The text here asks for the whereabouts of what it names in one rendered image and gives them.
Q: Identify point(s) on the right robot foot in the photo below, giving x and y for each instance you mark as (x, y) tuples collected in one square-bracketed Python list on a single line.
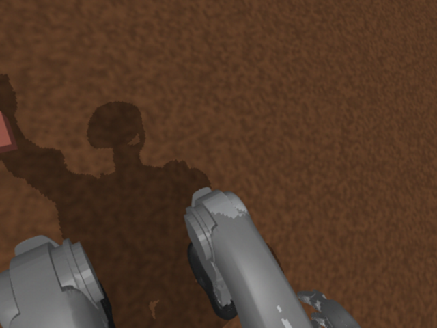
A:
[(227, 312)]

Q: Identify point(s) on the small box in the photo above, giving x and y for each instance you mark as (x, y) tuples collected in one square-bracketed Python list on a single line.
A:
[(7, 140)]

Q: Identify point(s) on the right robot hand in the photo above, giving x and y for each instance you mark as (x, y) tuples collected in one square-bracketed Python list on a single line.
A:
[(332, 315)]

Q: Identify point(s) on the left robot foot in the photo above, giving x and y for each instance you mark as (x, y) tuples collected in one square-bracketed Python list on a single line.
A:
[(107, 308)]

